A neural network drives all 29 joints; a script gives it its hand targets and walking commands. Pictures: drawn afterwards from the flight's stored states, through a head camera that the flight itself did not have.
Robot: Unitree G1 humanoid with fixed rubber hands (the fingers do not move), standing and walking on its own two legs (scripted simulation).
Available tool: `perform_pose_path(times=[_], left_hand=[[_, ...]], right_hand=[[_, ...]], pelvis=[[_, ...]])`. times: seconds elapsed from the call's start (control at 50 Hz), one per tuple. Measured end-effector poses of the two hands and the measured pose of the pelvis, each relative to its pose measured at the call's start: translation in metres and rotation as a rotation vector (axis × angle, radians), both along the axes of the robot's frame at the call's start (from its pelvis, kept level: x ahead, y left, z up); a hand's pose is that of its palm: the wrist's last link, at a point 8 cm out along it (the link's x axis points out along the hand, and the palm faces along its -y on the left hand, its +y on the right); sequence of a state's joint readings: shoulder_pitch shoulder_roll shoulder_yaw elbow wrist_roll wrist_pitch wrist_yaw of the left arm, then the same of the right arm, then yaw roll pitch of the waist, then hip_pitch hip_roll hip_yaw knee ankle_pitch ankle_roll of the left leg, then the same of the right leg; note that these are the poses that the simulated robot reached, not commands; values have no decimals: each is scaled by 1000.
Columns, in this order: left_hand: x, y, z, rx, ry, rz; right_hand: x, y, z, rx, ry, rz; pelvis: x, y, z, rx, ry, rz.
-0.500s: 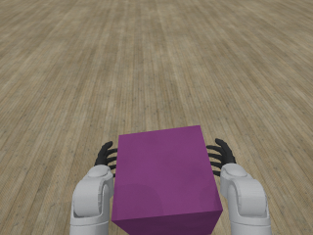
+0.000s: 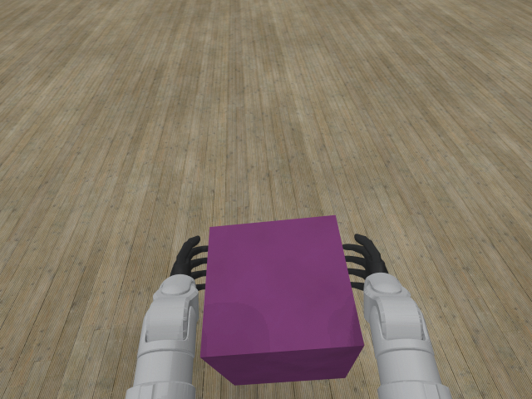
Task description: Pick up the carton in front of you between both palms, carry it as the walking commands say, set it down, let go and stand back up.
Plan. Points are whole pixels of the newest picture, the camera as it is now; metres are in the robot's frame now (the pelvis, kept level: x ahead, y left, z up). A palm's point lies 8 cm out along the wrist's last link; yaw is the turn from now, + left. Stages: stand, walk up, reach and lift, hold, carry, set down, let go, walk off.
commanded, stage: carry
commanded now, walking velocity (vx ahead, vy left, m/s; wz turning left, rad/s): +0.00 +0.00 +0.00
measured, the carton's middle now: (281, 306) +0.29 +0.00 -0.07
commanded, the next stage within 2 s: hold in 0.28 s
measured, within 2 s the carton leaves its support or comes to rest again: neither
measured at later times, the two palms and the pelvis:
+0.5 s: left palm (156, 302) +0.25 +0.18 +0.04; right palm (358, 285) +0.27 -0.12 +0.04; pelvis -0.02 +0.00 +0.01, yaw +6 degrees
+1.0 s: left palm (179, 305) +0.27 +0.16 -0.01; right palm (350, 275) +0.33 -0.13 -0.03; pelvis -0.05 -0.06 -0.02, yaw +10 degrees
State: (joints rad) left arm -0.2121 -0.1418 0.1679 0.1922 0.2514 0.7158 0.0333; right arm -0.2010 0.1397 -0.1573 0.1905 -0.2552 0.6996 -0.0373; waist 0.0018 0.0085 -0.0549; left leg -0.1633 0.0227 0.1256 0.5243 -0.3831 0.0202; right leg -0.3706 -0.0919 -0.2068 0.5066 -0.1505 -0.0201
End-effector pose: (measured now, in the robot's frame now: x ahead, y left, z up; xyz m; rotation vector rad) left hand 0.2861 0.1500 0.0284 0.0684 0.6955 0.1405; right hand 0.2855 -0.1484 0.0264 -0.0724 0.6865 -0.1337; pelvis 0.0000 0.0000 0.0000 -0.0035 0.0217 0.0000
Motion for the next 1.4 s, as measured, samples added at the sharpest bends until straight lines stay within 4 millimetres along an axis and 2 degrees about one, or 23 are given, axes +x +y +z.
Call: perform_pose_path(times=[0.3,0.38,0.5,0.62,0.72,0.86,0.92,0.98,1.1,1.22,1.3,1.4], left_hand=[[-5,2,8,-7,-29,2],[-15,10,9,17,-25,12],[-38,29,12,11,-24,111],[-52,30,19,4,-33,143],[-48,19,17,-5,-23,152],[-31,11,2,13,-11,198],[-24,13,-11,24,1,214],[-18,13,-34,34,16,218],[-10,7,-99,34,14,201],[0,4,-163,13,-18,209],[13,5,-188,-7,-53,228],[30,5,-209,-26,-69,240]], right_hand=[[-6,2,9,13,-30,-13],[-14,9,8,19,-23,16],[-13,30,10,15,-22,115],[-12,32,14,18,-30,147],[-5,22,12,35,-20,131],[22,20,-2,63,-10,121],[32,23,-17,64,1,136],[39,23,-42,59,15,146],[42,16,-111,55,15,141],[45,13,-178,64,-13,123],[56,14,-205,82,-46,108],[72,14,-227,90,-58,98]], pelvis=[[-4,3,0,-5,-11,0],[-7,4,7,-14,-67,51],[-16,-1,10,4,-108,103],[-25,-10,10,9,-135,128],[-33,-22,7,12,-148,145],[-42,-44,-3,14,-111,165],[-45,-52,-9,12,-61,169],[-48,-59,-16,10,19,174],[-58,-67,-38,11,219,171],[-69,-67,-73,10,409,170],[-73,-62,-100,7,509,173],[-74,-53,-131,1,593,173]])
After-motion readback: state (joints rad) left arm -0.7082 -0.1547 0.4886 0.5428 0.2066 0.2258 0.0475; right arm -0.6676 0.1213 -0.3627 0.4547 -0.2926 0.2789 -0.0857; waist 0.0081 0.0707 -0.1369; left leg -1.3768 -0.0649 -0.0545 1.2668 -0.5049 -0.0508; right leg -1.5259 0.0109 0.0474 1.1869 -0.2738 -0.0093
